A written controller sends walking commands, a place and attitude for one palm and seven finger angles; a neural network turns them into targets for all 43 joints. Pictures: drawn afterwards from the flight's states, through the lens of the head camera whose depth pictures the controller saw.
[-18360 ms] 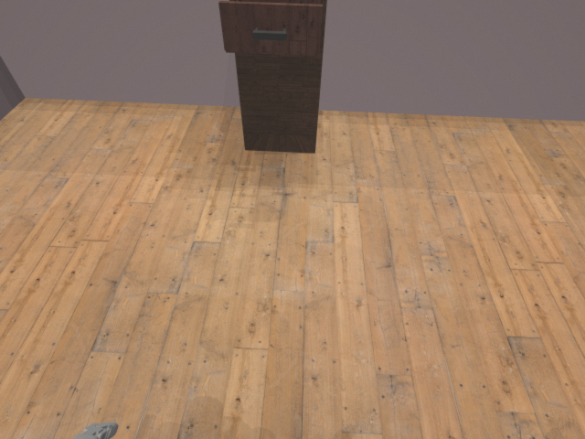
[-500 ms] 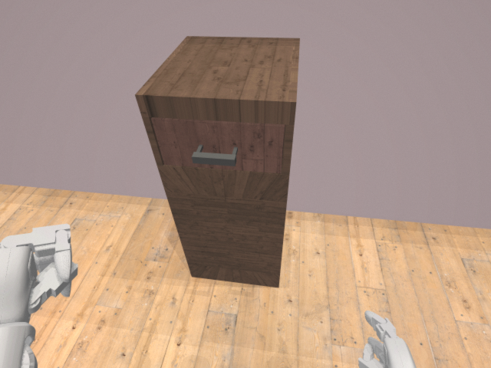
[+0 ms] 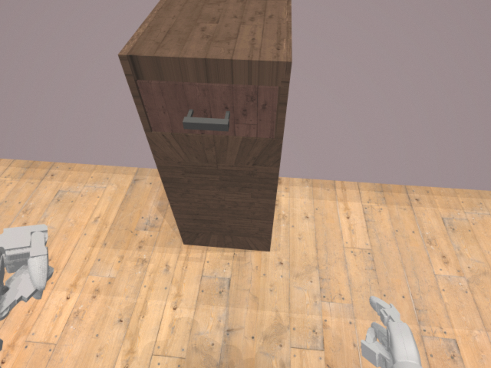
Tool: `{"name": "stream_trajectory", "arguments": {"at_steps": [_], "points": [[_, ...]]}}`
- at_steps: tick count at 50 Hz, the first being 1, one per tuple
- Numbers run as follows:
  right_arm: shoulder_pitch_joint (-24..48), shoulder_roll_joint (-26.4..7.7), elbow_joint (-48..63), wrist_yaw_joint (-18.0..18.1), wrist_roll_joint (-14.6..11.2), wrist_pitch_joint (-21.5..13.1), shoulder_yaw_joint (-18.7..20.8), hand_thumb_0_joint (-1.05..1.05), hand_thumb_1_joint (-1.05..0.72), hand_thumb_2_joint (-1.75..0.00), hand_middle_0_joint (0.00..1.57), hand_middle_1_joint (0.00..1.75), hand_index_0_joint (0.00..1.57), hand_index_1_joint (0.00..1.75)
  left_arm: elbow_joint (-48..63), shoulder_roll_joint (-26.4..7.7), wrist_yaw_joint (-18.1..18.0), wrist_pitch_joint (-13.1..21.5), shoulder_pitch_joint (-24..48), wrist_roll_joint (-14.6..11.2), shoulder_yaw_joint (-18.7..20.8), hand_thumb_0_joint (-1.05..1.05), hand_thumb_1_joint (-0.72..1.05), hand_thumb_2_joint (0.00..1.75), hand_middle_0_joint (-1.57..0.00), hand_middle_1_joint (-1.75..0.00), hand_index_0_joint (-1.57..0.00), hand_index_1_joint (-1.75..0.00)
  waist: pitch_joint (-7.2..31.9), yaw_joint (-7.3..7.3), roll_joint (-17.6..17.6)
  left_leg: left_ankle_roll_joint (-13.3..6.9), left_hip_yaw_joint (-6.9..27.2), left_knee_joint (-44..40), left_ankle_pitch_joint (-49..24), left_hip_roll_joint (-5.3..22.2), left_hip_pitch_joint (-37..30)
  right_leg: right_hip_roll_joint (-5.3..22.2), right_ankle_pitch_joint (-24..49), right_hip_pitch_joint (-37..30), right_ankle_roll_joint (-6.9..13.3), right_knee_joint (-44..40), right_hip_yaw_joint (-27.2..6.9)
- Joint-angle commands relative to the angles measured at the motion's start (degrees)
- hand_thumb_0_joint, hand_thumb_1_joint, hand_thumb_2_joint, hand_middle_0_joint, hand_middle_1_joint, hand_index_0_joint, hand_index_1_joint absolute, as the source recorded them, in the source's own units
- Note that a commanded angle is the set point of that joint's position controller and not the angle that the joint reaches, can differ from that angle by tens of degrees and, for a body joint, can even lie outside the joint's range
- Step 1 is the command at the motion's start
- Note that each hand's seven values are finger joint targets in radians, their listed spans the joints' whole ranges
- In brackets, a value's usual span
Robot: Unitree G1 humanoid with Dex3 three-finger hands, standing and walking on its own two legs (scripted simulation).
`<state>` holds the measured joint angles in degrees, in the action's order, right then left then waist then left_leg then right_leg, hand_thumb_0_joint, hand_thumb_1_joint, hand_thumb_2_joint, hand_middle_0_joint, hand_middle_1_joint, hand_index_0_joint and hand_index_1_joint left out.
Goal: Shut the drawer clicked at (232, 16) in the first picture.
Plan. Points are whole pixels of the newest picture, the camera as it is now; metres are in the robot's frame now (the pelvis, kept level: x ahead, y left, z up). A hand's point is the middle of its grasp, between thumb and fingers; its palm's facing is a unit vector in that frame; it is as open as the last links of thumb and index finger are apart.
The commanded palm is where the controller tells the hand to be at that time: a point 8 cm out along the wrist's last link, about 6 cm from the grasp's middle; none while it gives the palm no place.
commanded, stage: step back with the hand held close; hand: left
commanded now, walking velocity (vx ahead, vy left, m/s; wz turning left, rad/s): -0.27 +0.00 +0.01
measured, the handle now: (207, 118) +0.68 +0.15 -0.01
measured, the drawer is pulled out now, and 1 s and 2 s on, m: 0.00 0.00 0.00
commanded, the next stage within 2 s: stop stepping back and stand still in 0.76 s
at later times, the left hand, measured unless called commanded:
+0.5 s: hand (24, 328) +0.13 +0.23 +0.16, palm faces +0.31 -0.80 -0.51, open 3.3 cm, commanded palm +0.06 +0.28 +0.18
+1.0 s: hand out of the picture +0.01 +0.22 +0.17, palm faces +0.34 -0.81 -0.47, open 3.3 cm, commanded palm -0.04 +0.26 +0.18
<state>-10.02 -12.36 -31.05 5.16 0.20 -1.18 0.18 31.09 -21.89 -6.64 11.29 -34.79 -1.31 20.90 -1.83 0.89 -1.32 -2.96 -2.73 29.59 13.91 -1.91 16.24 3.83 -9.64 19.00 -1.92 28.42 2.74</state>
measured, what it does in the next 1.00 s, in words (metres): walks backwards: right foot, then left foot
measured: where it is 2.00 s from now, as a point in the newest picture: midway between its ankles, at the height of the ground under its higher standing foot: outside the picture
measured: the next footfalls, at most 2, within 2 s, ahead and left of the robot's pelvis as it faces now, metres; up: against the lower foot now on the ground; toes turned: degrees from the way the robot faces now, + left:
right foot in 0.32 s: +0.01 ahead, -0.13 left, +0.00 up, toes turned +5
left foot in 0.74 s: -0.07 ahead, +0.09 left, +0.00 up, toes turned +0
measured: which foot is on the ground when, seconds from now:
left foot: down 0.00-0.60, up 0.62-0.72, down 0.74-1.00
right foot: down 0.00-0.22, up 0.24-0.30, down 0.32-0.74, up 0.76-0.96, down 0.98-1.00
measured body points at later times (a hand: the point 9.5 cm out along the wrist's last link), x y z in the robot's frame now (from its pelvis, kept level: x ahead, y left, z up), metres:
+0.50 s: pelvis -0.06 -0.01 +0.00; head -0.02 +0.01 +0.44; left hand +0.11 +0.27 +0.19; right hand +0.14 -0.23 -0.08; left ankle +0.02 +0.09 -0.73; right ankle -0.03 -0.14 -0.73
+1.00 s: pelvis -0.17 -0.02 +0.00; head -0.14 +0.01 +0.44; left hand -0.01 +0.26 +0.19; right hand +0.00 -0.23 -0.08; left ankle -0.06 +0.10 -0.73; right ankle -0.24 -0.15 -0.74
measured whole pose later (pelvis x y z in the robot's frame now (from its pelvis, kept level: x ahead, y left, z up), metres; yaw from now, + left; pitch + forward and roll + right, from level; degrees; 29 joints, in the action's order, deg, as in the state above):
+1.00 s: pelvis -0.17 -0.02 +0.00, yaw +0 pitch +4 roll -2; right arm -12.1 -9.1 -35.0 3.3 1.9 -7.8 -1.2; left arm 37.4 -23.9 -7.4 15.2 -38.3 -2.1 22.6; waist 1.3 1.1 1.4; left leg -0.6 -0.3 28.4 4.8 1.5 28.0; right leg -1.7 -19.0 10.3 0.6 25.3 -1.7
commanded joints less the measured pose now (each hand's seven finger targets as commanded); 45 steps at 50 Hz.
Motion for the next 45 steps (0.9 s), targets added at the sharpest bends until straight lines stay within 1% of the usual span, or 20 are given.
{"name": "stream_trajectory", "arguments": {"at_steps": [1, 7, 9, 11, 12, 15, 19, 21, 23, 27, 30, 31, 34, 35, 36, 37, 39, 41, 43, 45], "points": [[4.5, -7.7, 9.1, 0.4, -0.1, -3.6, 3.2, 0.00, -0.90, -0.90, 0.20, 0.30, 0.20, 0.30, 11.5, -8.7, -1.9, 4.1, 1.4, 0.2, 7.1, 0.00, 0.90, 0.90, -1.40, -1.60, -1.40, -1.60, 4.8, -0.80, 2.2, -1.6, 7.4, -8.5, 11.2, 5.7, 16.6, 0.5, 1.3, -14.2, 1.9, -1.4, -7.0], [3.1, -7.3, 7.5, 0.4, 0.2, -4.2, 3.2, 0.00, -0.90, -0.90, 0.20, 0.30, 0.20, 0.30, 14.1, -9.5, -3.1, 5.9, 1.9, -0.4, 6.7, 0.00, 0.90, 0.90, -1.40, -1.60, -1.40, -1.60, 5.9, -1.90, 3.4, 0.6, 5.6, -0.1, 9.1, 3.1, 3.1, 4.4, -14.0, 2.7, 4.1, -11.0, -7.8], [3.6, -7.7, 7.7, 0.8, 0.3, -4.7, 3.0, 0.00, -0.90, -0.90, 0.20, 0.30, 0.20, 0.30, 13.9, -9.1, -3.4, 6.5, 0.4, -0.1, 6.9, 0.00, 0.90, 0.90, -1.40, -1.60, -1.40, -1.60, 5.4, -1.82, -2.0, -0.5, 9.3, -7.6, 12.2, 6.3, 6.7, 0.6, -13.3, -0.4, 2.3, -6.0, -4.5], [4.6, -8.8, 8.5, 1.1, 0.4, -5.5, 2.9, 0.00, -0.90, -0.90, 0.20, 0.30, 0.20, 0.30, 14.6, -8.6, -3.4, 6.8, 0.6, 1.1, 7.4, 0.00, 0.90, 0.90, -1.40, -1.60, -1.40, -1.60, 4.9, -1.17, -12.0, -3.8, 18.5, -21.3, 22.3, 13.5, 23.3, -5.6, -4.0, -16.0, 0.6, 11.4, -2.1], [5.0, -7.7, 8.9, 1.3, 0.4, -5.8, 3.0, 0.00, -0.90, -0.90, 0.20, 0.30, 0.20, 0.30, 15.4, -9.4, -3.2, 6.9, 1.8, 1.6, 8.0, 0.00, 0.90, 0.90, -1.40, -1.60, -1.40, -1.60, 5.3, -0.57, -12.0, -4.3, 20.5, -21.6, 20.3, 14.9, 24.5, -6.3, -1.1, -17.1, 0.5, 15.0, -2.6], [4.6, -7.8, 8.7, 0.9, 0.5, -7.0, 3.8, 0.00, -0.90, -0.90, 0.20, 0.30, 0.20, 0.30, 13.0, -9.7, -2.7, 7.5, -1.7, 1.6, 9.7, 0.00, 0.90, 0.90, -1.40, -1.60, -1.40, -1.60, 5.8, -0.21, -5.8, -4.6, 15.6, -14.5, 10.3, 12.6, 24.8, -6.3, 1.4, -19.4, 0.8, 10.7, -5.1], [3.4, -7.8, 6.4, 0.0, 0.9, -7.0, 3.5, 0.00, -0.90, -0.90, 0.20, 0.30, 0.20, 0.30, 14.7, -9.7, -1.2, 8.4, -1.7, -0.2, 8.4, 0.00, 0.90, 0.90, -1.40, -1.60, -1.40, -1.60, 12.5, -0.73, -4.0, -0.9, 8.8, -5.8, -18.6, 8.0, 7.2, -3.1, 21.6, -12.6, 1.7, 4.6, -7.5], [3.0, -7.4, 6.2, -0.3, 0.8, -6.6, 3.8, 0.00, -0.90, -0.90, 0.20, 0.30, 0.20, 0.30, 15.9, -10.2, -1.0, 8.2, -2.4, -0.7, 8.0, 0.00, 0.90, 0.90, -1.40, -1.60, -1.40, -1.60, 18.6, -0.62, -3.1, -0.4, 7.1, -3.7, -31.3, 8.5, -3.7, -3.5, 21.7, -9.3, 0.8, 4.5, -6.0], [3.8, -7.4, 6.5, -0.6, 0.6, -6.2, 4.0, 0.00, -0.90, -0.90, 0.20, 0.30, 0.20, 0.30, 16.0, -10.4, -0.9, 7.4, -4.0, -1.0, 8.4, 0.00, 0.90, 0.90, -1.40, -1.60, -1.40, -1.60, 18.4, -0.33, -3.4, -1.1, 8.0, -5.3, -26.0, 10.2, -2.5, -4.5, 11.1, -8.8, 0.6, 5.1, -5.8], [5.3, -7.9, 8.4, -0.4, 0.4, -5.4, 4.3, 0.00, -0.90, -0.90, 0.20, 0.30, 0.20, 0.30, 16.7, -12.0, -0.9, 7.5, -1.7, -0.6, 11.0, 0.00, 0.90, 0.90, -1.40, -1.60, -1.40, -1.60, 10.7, -1.09, -1.3, -1.9, 9.0, -6.6, 7.5, 8.4, 16.0, -2.6, 5.9, -13.1, 1.8, 2.1, -11.2], [3.4, -5.8, 6.6, -0.8, 0.0, -4.0, 4.5, 0.00, -0.90, -0.90, 0.20, 0.30, 0.20, 0.30, 13.2, -12.5, -1.8, 7.5, -1.2, -1.5, 10.5, 0.00, 0.90, 0.90, -1.40, -1.60, -1.40, -1.60, 7.3, -1.65, 11.1, 3.0, 3.7, 15.9, 8.3, 0.1, 2.8, 10.4, -16.1, 11.4, 8.8, -16.5, -22.7], [3.4, -5.3, 5.8, -1.0, 0.2, -3.4, 4.6, 0.00, -0.90, -0.90, 0.20, 0.30, 0.20, 0.30, 12.3, -11.2, -2.2, 7.1, -0.3, -1.7, 9.3, 0.00, 0.90, 0.90, -1.40, -1.60, -1.40, -1.60, 7.0, -1.89, 12.4, 3.3, 4.2, 23.2, 7.4, 0.2, -0.2, 12.8, -14.7, 15.8, 10.4, -17.8, -21.8], [3.9, -4.3, 5.4, -0.4, 0.6, -2.7, 3.2, 0.00, -0.90, -0.90, 0.20, 0.30, 0.20, 0.30, 10.0, -9.9, -2.6, 6.7, 0.3, -0.9, 8.1, 0.00, 0.90, 0.90, -1.40, -1.60, -1.40, -1.60, 4.8, -2.30, 9.4, 2.1, 5.5, 6.8, 6.0, 2.8, -2.0, 6.9, -3.1, 12.6, 6.4, -10.4, -12.3], [4.4, -5.8, 5.5, 0.1, 0.5, -3.0, 3.1, 0.00, -0.90, -0.90, 0.20, 0.30, 0.20, 0.30, 11.2, -9.5, -2.6, 6.9, 0.9, -0.9, 7.1, 0.00, 0.90, 0.90, -1.40, -1.60, -1.40, -1.60, 3.9, -2.74, 3.2, 0.8, 7.0, -5.1, 3.7, 4.3, 0.2, 2.4, -4.5, 9.8, 4.0, -5.4, -9.5], [5.3, -7.9, 6.2, 0.6, 0.5, -3.9, 3.5, 0.00, -0.90, -0.90, 0.20, 0.30, 0.20, 0.30, 13.6, -9.2, -2.5, 7.8, 2.5, -0.6, 6.6, 0.00, 0.90, 0.90, -1.40, -1.60, -1.40, -1.60, 3.7, -2.40, -8.6, -2.3, 14.4, -12.9, 3.9, 10.8, 8.3, -4.0, -4.3, 3.1, 1.6, 4.0, -6.4], [6.0, -8.1, 6.9, 1.0, 0.4, -4.8, 3.8, 0.00, -0.90, -0.90, 0.20, 0.30, 0.20, 0.30, 15.1, -9.7, -2.4, 8.3, 3.8, 0.6, 6.6, 0.00, 0.90, 0.90, -1.40, -1.60, -1.40, -1.60, 6.0, -1.82, -14.3, -5.1, 21.5, -17.3, 4.3, 17.6, 17.3, -7.4, -2.4, -7.1, 0.2, 14.9, -3.9], [4.5, -7.4, 6.8, 0.5, 1.3, -6.6, 4.7, 0.00, -0.90, -0.90, 0.20, 0.30, 0.20, 0.30, 14.9, -10.6, -2.1, 8.4, 1.5, 0.8, 9.4, 0.00, 0.90, 0.90, -1.40, -1.60, -1.40, -1.60, 8.5, -1.45, -13.2, -9.0, 25.5, -21.6, 16.5, 21.6, 23.7, -8.9, -12.0, -9.9, 0.7, 31.0, -7.3], [2.8, -7.0, 5.4, -0.1, 1.5, -8.2, 4.7, 0.00, -0.90, -0.90, 0.20, 0.30, 0.20, 0.30, 17.7, -9.6, -2.3, 8.5, 1.1, 0.3, 8.4, 0.00, 0.90, 0.90, -1.40, -1.60, -1.40, -1.60, 8.7, -0.94, -7.9, -8.3, 20.6, -15.3, -0.3, 19.7, 13.0, -7.6, -16.2, -3.0, 1.1, 25.7, -7.7], [2.2, -6.6, 4.2, -0.7, 1.6, -9.4, 4.2, 0.00, -0.90, -0.90, 0.20, 0.30, 0.20, 0.30, 18.5, -8.2, -2.2, 8.1, -1.4, -0.6, 6.3, 0.00, 0.90, 0.90, -1.40, -1.60, -1.40, -1.60, 11.2, -0.68, -9.1, -6.1, 16.8, -12.7, -11.6, 17.3, 2.3, -7.2, -18.4, -0.4, 1.2, 16.6, -5.3], [1.6, -6.5, 3.3, -1.4, 1.6, -10.2, 3.5, 0.00, -0.90, -0.90, 0.20, 0.30, 0.20, 0.30, 17.7, -8.2, -2.1, 7.4, -3.6, -1.1, 5.6, 0.00, 0.90, 0.90, -1.40, -1.60, -1.40, -1.60, 12.3, -0.77, -11.3, -4.1, 15.2, -12.4, -8.8, 14.9, -3.5, -6.8, -18.0, -1.7, 1.6, 4.4, -3.6]]}}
